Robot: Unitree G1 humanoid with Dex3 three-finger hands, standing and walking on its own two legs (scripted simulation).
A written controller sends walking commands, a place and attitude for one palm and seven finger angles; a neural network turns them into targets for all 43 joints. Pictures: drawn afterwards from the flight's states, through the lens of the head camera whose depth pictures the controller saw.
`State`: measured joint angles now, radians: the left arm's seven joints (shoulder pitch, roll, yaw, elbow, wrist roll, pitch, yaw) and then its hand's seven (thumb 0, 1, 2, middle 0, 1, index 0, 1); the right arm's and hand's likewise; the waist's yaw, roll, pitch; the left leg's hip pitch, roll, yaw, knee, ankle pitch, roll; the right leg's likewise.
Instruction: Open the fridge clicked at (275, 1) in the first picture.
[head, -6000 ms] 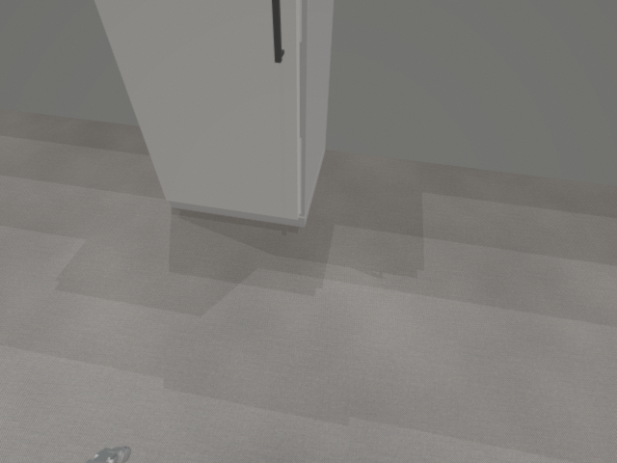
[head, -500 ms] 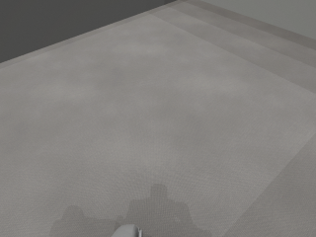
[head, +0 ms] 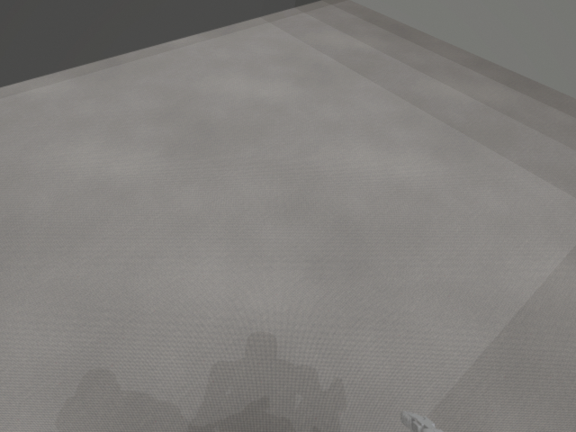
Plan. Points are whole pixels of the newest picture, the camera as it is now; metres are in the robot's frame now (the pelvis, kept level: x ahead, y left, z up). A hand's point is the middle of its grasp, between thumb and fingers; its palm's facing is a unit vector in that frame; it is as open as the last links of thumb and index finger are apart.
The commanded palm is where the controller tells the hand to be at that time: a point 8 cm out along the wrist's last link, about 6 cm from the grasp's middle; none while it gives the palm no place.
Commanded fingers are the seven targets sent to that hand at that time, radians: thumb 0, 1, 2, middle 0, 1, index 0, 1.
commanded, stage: turn to face it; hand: right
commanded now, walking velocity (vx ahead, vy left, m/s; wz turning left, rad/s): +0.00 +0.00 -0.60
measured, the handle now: out of the picture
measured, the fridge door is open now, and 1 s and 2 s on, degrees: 0 0 0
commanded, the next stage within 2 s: none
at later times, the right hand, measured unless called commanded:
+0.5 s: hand out of the picture +0.02 -0.24 -0.15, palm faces +0.30 +0.91 -0.30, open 7.4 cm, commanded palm none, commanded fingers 0.00 -0.90 -0.90 0.20 0.30 0.20 0.30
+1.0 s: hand out of the picture -0.09 -0.17 -0.17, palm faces +0.60 +0.75 -0.27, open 7.4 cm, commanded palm none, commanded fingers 0.00 -0.90 -0.90 0.20 0.30 0.20 0.30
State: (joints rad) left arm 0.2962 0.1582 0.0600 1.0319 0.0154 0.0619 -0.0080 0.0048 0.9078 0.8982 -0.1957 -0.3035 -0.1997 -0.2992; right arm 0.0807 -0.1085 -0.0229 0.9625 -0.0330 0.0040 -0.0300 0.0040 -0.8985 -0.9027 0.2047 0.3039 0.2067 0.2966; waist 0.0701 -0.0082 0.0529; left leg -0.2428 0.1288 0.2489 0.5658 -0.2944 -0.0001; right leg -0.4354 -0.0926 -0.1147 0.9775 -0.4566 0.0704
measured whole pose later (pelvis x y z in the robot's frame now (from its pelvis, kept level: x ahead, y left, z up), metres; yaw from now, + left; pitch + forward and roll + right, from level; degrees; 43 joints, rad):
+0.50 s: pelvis +0.00 -0.01 +0.00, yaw -16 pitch +2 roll +0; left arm 0.19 0.23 0.06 0.91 0.02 0.04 -0.01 0.00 0.90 0.90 -0.20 -0.30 -0.20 -0.30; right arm 0.18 -0.25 -0.08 0.91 -0.01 0.06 -0.02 0.01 -0.91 -0.90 0.20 0.30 0.20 0.30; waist 0.03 -0.02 0.05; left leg -0.39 0.06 0.02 0.84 -0.43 -0.09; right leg -0.35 0.03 0.02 0.50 -0.18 -0.03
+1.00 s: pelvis +0.00 +0.02 +0.00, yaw -37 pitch +1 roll -1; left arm 0.11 0.25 0.06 0.91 0.02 0.07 -0.03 0.01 0.91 0.90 -0.19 -0.30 -0.20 -0.30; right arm 0.26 -0.22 -0.05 0.91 -0.03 0.02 -0.02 0.01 -0.90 -0.90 0.21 0.30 0.21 0.30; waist -0.02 0.02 0.09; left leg -0.21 0.19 0.30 0.63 -0.40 -0.03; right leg -0.31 -0.04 -0.12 0.65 -0.35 0.05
